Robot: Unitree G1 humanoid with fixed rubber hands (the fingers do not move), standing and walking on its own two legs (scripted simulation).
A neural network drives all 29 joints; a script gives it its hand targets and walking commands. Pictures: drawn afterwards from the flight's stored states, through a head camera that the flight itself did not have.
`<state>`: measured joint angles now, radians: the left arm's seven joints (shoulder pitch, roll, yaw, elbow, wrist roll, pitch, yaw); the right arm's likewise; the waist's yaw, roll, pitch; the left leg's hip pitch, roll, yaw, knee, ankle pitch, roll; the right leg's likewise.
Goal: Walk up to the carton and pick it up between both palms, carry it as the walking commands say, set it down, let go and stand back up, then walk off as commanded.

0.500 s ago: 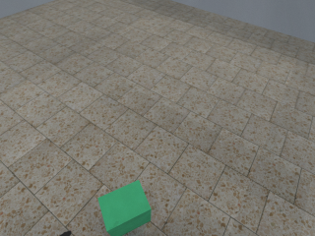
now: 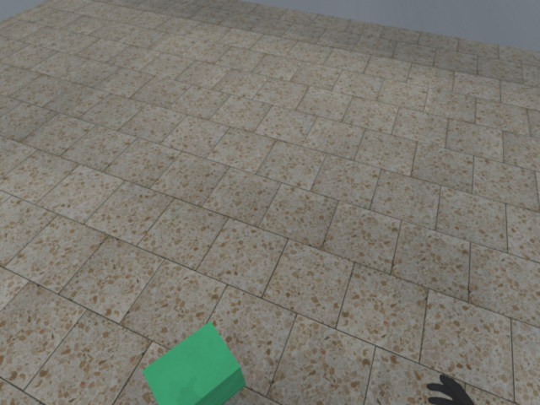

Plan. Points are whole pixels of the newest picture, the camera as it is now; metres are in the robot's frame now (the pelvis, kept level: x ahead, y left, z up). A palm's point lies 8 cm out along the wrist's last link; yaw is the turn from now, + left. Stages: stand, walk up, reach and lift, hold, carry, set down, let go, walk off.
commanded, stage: walk off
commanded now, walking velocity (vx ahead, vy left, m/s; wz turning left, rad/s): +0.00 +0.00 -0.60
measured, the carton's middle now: (199, 378) +0.27 +0.25 -0.64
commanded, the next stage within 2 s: stand in 1.16 s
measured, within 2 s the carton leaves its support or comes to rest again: neither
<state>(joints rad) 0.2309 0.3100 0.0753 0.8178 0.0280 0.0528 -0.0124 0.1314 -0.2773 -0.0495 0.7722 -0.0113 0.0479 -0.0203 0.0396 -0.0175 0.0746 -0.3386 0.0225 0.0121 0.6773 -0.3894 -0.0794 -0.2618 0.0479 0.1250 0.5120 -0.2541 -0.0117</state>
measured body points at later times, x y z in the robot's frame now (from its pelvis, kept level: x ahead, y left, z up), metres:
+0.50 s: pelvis +0.00 +0.00 -0.01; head +0.03 -0.03 +0.44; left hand +0.24 +0.20 -0.11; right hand -0.03 -0.29 -0.14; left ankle +0.01 +0.13 -0.72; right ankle -0.03 -0.09 -0.74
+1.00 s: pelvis +0.01 +0.03 +0.00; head +0.05 +0.03 +0.45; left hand +0.24 +0.22 -0.13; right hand -0.01 -0.27 -0.09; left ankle +0.07 +0.12 -0.74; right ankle -0.06 -0.08 -0.70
